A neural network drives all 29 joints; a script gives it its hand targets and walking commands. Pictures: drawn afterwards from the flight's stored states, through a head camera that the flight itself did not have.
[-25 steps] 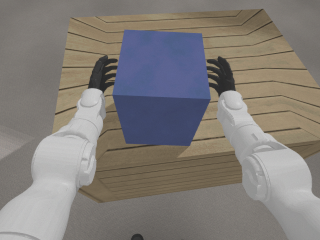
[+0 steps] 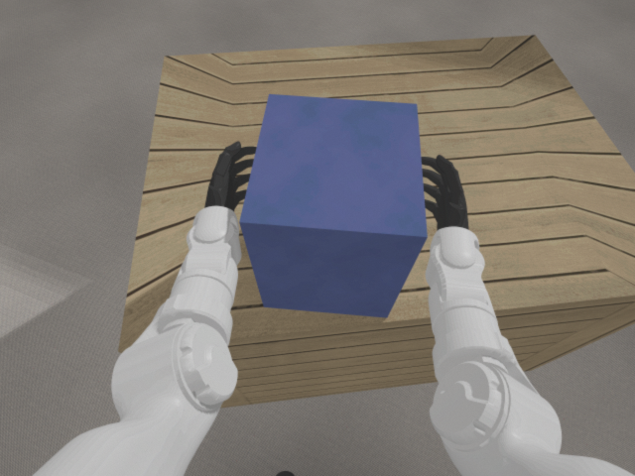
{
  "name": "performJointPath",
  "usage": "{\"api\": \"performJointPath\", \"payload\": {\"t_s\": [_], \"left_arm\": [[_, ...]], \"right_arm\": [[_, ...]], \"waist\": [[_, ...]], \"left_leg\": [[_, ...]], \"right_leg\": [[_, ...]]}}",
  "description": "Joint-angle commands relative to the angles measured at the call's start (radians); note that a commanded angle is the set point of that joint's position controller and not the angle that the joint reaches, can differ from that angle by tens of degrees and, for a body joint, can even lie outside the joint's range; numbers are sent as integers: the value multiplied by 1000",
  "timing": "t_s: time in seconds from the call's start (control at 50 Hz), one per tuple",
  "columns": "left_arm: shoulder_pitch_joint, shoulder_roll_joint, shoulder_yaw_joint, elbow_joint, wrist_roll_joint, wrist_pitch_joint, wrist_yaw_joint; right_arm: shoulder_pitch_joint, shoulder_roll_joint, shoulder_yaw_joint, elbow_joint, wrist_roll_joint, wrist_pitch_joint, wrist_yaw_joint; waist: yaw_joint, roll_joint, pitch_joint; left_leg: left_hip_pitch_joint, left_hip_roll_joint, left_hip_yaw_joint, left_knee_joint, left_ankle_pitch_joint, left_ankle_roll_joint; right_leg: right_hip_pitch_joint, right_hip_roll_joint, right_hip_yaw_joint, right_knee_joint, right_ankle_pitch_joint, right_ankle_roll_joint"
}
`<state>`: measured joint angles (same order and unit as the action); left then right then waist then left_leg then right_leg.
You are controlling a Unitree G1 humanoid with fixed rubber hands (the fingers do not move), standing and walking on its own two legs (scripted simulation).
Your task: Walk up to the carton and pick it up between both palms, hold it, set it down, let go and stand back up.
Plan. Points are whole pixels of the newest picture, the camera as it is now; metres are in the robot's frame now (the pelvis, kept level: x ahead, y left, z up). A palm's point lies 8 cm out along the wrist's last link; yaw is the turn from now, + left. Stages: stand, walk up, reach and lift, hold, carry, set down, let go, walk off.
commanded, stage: reach and lift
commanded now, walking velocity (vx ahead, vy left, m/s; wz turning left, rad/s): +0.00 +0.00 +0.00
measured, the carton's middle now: (333, 215) +0.46 +0.01 -0.01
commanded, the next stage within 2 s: none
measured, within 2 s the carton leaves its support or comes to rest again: leaves its support in 1.70 s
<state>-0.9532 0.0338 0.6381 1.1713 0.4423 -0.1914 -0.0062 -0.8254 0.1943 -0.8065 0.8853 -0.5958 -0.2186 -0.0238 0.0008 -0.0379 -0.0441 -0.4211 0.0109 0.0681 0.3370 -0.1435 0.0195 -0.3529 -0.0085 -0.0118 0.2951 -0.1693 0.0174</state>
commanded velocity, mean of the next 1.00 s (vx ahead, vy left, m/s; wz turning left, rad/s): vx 0.00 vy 0.00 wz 0.00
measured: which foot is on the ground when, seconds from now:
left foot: down 0.00-1.00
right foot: down 0.00-1.00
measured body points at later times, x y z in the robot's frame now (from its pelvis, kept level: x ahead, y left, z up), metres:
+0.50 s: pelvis +0.00 -0.01 +0.00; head +0.09 +0.02 +0.44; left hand +0.45 +0.16 +0.04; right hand +0.43 -0.13 +0.05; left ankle +0.00 +0.10 -0.75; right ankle -0.03 -0.13 -0.75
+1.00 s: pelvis +0.01 -0.01 +0.00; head +0.09 +0.02 +0.44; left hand +0.45 +0.16 +0.05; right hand +0.43 -0.13 +0.05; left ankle +0.00 +0.10 -0.75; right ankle -0.03 -0.13 -0.75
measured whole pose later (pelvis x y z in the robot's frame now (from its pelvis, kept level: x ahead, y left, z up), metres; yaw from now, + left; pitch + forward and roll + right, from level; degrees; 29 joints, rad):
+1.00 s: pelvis +0.01 -0.01 +0.00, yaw +0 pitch +12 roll +0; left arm -0.89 -0.02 0.66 1.01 0.50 -0.13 -0.05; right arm -0.78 0.24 -0.80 0.84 -0.60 -0.24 -0.04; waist 0.01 -0.06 -0.03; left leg -0.38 0.02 0.07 0.31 -0.14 0.01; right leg -0.31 0.00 -0.02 0.28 -0.17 0.01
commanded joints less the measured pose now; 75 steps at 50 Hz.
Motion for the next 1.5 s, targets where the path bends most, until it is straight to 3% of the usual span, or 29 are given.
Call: {"api": "performJointPath", "payload": {"t_s": [0.0,0.38,0.92,1.04,1.26,1.48], "left_arm": [[-457,-339,-135,-45,43,-8,-101],[-434,-360,-134,-117,64,11,-136],[-388,-432,-170,-139,73,42,-119],[-369,-441,-184,-129,66,45,-116],[-347,-491,-254,-146,34,44,-108],[-350,-526,-339,-148,-26,51,-114]], "right_arm": [[-414,360,234,49,-74,-18,113],[-409,452,276,-9,-79,-19,100],[-419,439,304,38,-52,-54,109],[-426,438,330,30,-41,-63,104],[-427,438,400,52,6,-101,91],[-458,448,495,53,70,-117,67]], "waist": [[8,50,-508],[20,40,-503],[33,66,-494],[35,54,-496],[24,62,-536],[10,44,-556]], "left_leg": [[394,23,69,76,546,-48],[332,-2,89,54,490,-25],[385,15,83,50,531,-37],[347,10,87,37,498,-32],[364,16,72,52,561,-48],[303,5,63,28,480,-50]], "right_leg": [[118,25,-106,26,297,27],[203,10,-104,54,374,58],[151,19,-118,10,299,27],[207,15,-116,20,344,28],[239,20,-121,27,418,18],[361,12,-103,45,534,20]]}}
